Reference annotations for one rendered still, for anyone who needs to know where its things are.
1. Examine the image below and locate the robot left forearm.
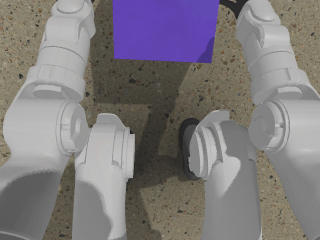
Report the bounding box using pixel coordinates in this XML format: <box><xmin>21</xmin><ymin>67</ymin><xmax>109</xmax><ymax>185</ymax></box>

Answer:
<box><xmin>3</xmin><ymin>0</ymin><xmax>96</xmax><ymax>144</ymax></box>

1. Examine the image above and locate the robot left upper arm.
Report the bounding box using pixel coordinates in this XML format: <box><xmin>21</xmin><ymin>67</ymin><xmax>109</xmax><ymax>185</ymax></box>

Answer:
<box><xmin>0</xmin><ymin>97</ymin><xmax>89</xmax><ymax>240</ymax></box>

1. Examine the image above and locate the right robot foot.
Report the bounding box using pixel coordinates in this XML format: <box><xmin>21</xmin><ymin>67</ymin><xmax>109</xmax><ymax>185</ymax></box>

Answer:
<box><xmin>179</xmin><ymin>118</ymin><xmax>200</xmax><ymax>181</ymax></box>

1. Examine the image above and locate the robot right hand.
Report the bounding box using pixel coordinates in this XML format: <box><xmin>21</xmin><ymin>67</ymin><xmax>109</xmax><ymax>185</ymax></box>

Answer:
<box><xmin>219</xmin><ymin>0</ymin><xmax>249</xmax><ymax>19</ymax></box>

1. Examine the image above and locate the right robot thigh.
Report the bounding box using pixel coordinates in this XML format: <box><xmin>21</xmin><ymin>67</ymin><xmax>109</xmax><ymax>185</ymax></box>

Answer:
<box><xmin>191</xmin><ymin>120</ymin><xmax>263</xmax><ymax>240</ymax></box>

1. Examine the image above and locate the carton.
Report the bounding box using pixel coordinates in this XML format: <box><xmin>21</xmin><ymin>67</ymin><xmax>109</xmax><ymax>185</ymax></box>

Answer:
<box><xmin>112</xmin><ymin>0</ymin><xmax>220</xmax><ymax>64</ymax></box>

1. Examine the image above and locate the robot right forearm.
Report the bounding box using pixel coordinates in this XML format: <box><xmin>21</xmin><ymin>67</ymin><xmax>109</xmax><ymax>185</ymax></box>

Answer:
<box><xmin>235</xmin><ymin>0</ymin><xmax>320</xmax><ymax>106</ymax></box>

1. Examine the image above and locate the robot right upper arm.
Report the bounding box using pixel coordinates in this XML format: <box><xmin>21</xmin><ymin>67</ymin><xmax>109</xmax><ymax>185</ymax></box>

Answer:
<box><xmin>248</xmin><ymin>98</ymin><xmax>320</xmax><ymax>240</ymax></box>

